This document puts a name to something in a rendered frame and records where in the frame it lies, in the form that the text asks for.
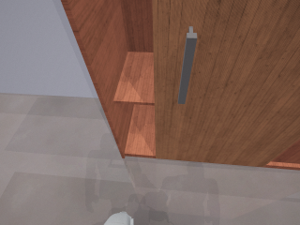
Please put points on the robot left thigh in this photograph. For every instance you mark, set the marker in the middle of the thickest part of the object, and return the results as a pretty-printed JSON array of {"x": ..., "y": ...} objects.
[{"x": 120, "y": 219}]

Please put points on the handle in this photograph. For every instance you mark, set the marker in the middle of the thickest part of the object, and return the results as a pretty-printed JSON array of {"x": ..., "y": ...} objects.
[{"x": 190, "y": 46}]

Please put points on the wardrobe door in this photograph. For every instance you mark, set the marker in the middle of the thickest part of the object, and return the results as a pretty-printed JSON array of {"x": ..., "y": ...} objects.
[
  {"x": 243, "y": 97},
  {"x": 290, "y": 155}
]

